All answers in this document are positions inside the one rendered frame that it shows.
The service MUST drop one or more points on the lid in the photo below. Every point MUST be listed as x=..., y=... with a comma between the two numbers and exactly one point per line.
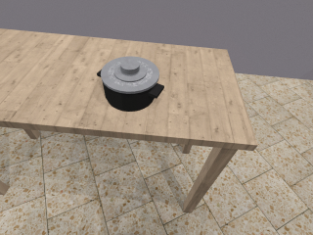
x=141, y=81

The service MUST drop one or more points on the table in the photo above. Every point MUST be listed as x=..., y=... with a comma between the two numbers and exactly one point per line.
x=49, y=82

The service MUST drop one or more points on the pot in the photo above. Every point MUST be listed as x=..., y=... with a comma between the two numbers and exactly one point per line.
x=131, y=102

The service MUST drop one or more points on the knob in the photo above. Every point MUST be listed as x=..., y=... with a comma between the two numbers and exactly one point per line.
x=129, y=66

